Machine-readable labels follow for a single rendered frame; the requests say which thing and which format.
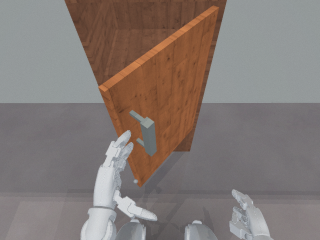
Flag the robot left shin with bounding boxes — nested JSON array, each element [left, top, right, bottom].
[[130, 219, 140, 223]]

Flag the robot left forearm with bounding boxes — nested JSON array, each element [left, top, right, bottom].
[[80, 206, 117, 240]]

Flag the robot right hand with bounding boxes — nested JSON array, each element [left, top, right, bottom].
[[229, 189, 270, 240]]

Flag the cupboard door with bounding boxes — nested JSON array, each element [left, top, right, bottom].
[[98, 5, 219, 188]]

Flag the robot shin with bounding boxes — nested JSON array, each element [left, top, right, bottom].
[[192, 220, 202, 224], [130, 219, 140, 223]]

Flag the robot left hand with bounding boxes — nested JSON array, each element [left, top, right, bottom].
[[93, 130, 157, 221]]

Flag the robot right shin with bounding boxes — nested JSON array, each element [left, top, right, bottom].
[[192, 220, 202, 224]]

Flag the handle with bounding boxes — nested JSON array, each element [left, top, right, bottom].
[[129, 110, 157, 157]]

